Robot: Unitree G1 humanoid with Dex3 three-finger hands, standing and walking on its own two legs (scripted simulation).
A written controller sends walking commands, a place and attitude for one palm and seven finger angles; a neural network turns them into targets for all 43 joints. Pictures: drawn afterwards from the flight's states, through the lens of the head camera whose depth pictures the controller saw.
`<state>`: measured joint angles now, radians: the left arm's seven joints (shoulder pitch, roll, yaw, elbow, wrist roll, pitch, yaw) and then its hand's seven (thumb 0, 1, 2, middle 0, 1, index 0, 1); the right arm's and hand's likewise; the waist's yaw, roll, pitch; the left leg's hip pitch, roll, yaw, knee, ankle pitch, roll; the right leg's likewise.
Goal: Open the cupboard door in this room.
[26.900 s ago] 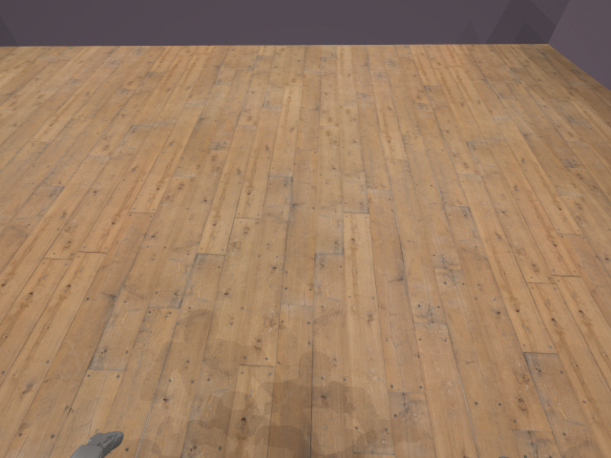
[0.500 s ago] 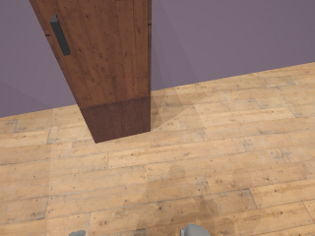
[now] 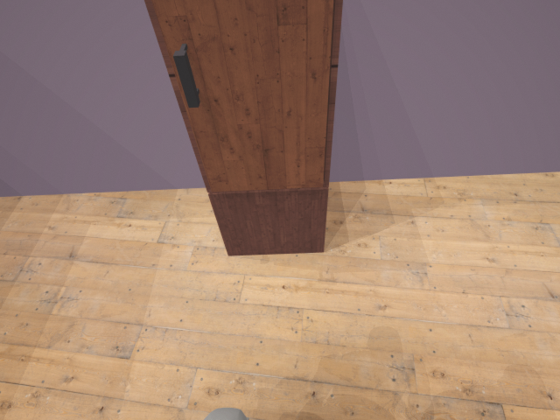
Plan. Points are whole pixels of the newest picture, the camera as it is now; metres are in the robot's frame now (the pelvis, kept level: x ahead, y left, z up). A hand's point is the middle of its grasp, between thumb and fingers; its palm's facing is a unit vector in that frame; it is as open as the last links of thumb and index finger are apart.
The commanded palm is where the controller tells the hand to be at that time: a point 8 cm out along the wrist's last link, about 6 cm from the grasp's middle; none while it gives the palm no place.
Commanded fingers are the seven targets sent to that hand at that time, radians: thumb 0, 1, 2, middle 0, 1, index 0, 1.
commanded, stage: take the last steps up to it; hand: left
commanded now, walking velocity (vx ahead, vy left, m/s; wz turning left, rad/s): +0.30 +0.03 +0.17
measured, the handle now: (189, 75) +0.80 +0.26 +0.08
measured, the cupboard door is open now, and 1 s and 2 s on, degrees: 0 0 0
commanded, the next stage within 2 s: come to a stop and stand still in 0.88 s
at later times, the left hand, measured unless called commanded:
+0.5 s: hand out of the picture +0.04 +0.23 -0.18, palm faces +0.10 -0.98 -0.17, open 7.4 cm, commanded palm none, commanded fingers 0.00 0.90 0.90 -0.20 -0.30 -0.20 -0.30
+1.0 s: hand (200, 384) +0.20 +0.17 -0.17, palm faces +0.13 -0.98 -0.17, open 7.3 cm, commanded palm none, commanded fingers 0.00 0.90 0.90 -0.20 -0.30 -0.20 -0.30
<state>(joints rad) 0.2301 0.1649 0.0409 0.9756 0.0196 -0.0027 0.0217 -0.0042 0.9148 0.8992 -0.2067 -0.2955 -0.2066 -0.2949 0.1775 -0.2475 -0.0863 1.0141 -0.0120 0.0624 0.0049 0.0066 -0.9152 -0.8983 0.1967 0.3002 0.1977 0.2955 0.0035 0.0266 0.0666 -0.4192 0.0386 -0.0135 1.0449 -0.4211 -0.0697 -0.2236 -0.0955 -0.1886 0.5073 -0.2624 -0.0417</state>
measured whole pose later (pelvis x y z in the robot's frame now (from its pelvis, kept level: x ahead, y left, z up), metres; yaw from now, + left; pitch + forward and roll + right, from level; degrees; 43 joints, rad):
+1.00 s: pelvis +0.21 +0.00 +0.00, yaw +5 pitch -1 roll -1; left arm 0.28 0.14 0.04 1.09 0.02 -0.06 0.00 -0.01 0.92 0.90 -0.20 -0.30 -0.20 -0.29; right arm 0.21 -0.17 -0.06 1.06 -0.02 -0.01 0.01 0.01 -0.92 -0.90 0.20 0.30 0.20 0.30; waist 0.00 0.02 0.04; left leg -0.47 0.10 0.07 0.80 -0.25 -0.03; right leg -0.12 -0.01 -0.18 0.37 -0.25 -0.04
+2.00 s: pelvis +0.19 -0.06 +0.00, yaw +4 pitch -1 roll +0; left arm 0.24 0.17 0.02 1.11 0.00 0.01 0.02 0.00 0.93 0.90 -0.20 -0.30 -0.20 -0.29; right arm 0.27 -0.12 -0.01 1.16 -0.01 0.00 -0.03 0.01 -0.92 -0.90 0.20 0.30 0.20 0.30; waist 0.01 -0.01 0.04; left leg -0.13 0.03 0.02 0.42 -0.27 -0.02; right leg -0.20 0.00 -0.10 0.42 -0.21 -0.03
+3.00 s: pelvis +0.22 -0.03 -0.01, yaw +5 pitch +0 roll -1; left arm 0.34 0.12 0.03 1.09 0.02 -0.01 0.02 0.00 0.91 0.90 -0.20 -0.30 -0.20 -0.29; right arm 0.35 -0.16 0.00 1.11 -0.02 -0.01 -0.01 0.01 -0.91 -0.90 0.20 0.30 0.20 0.30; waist 0.01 0.02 0.02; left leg -0.22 0.02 0.05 0.60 -0.38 0.02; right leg -0.23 -0.03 -0.10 0.55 -0.32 -0.01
